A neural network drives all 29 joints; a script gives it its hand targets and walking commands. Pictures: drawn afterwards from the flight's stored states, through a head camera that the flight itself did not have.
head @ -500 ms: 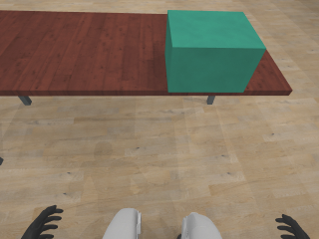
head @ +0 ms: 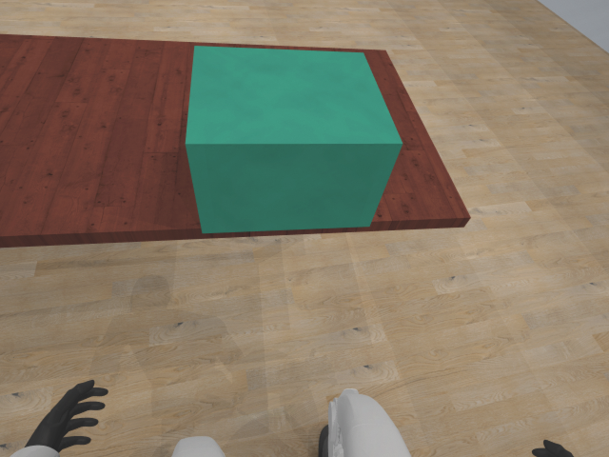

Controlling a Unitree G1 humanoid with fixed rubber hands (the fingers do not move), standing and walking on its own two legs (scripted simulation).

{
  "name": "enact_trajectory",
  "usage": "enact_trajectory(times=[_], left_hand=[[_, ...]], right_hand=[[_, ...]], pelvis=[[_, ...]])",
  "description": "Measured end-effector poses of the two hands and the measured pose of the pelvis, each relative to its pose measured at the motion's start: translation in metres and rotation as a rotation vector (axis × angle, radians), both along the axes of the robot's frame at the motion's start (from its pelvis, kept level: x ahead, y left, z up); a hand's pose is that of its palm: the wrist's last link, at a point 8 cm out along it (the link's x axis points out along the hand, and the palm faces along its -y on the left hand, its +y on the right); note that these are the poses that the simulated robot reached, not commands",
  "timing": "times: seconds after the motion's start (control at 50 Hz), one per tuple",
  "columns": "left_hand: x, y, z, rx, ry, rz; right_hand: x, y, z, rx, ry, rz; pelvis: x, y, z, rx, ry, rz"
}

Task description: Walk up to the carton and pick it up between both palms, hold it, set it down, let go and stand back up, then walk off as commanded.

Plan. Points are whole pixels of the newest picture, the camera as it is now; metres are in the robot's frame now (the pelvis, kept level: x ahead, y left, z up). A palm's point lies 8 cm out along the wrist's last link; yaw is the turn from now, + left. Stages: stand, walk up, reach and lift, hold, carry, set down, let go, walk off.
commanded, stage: walk up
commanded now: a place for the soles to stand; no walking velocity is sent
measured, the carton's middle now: (285, 139) +0.56 +0.02 +0.07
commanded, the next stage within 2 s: none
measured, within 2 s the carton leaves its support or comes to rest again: neither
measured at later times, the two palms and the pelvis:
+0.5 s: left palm out of the picture +0.13 +0.30 -0.04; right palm (532, 381) +0.21 -0.34 -0.06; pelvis +0.05 -0.03 +0.03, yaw +8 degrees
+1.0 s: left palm out of the picture +0.05 +0.30 -0.04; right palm (532, 402) +0.18 -0.32 -0.04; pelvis +0.03 -0.03 +0.06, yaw +9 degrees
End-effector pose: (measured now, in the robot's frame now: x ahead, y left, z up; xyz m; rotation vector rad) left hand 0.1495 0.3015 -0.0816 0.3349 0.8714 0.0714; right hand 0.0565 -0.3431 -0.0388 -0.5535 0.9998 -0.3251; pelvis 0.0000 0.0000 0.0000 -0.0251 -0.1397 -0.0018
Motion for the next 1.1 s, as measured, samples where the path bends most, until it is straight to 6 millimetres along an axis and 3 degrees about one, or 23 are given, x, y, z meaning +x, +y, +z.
enact_trajectory(times=[0.12,0.36,0.52,0.64,0.8,0.98,1.1], left_hand=[[0.011,-0.028,0.012,0.027,0.006,0.035],[0.003,-0.009,0.036,0.122,0.09,0.154],[-0.018,0.003,0.044,0.15,0.131,0.2],[-0.036,0.005,0.045,0.122,0.137,0.244],[-0.064,0.001,0.043,0.074,0.151,0.293],[-0.093,-0.002,0.041,0.046,0.211,0.332],[-0.101,-0.005,0.04,0.039,0.242,0.353]], right_hand=[[0.057,-0.013,-0.016,0.079,0.001,0.027],[0.119,0.002,-0.021,0.198,0.075,0.123],[0.156,-0.001,-0.018,0.173,0.057,0.165],[0.159,0.012,-0.012,0.193,0.051,0.177],[0.142,0.027,-0.004,0.23,0.072,0.176],[0.122,0.027,0.002,0.241,0.114,0.141],[0.118,0.025,0.002,0.247,0.13,0.121]], pelvis=[[0.016,-0.018,0.007,-0.017,0.016,0.037],[0.048,-0.038,0.03,0.023,0.063,0.116],[0.044,-0.034,0.035,0.029,0.065,0.152],[0.036,-0.032,0.041,0.024,0.06,0.16],[0.029,-0.031,0.051,0.02,0.06,0.165],[0.025,-0.031,0.062,0.016,0.074,0.168],[0.026,-0.032,0.064,0.02,0.078,0.167]])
